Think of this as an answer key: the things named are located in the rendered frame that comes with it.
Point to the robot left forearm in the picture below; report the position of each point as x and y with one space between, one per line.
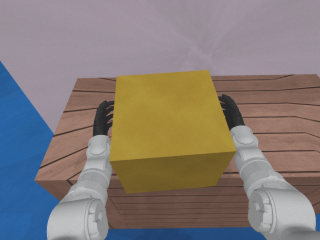
95 176

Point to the pedestal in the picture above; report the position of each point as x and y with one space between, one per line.
283 112

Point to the carton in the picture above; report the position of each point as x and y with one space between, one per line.
169 132

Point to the left robot upper arm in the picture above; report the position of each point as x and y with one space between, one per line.
83 219

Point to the robot right forearm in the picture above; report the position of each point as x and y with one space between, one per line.
253 167

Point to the robot left hand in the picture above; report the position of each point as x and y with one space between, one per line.
101 125

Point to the robot right hand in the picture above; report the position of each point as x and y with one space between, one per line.
232 114

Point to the right robot upper arm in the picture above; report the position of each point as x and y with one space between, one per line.
282 214

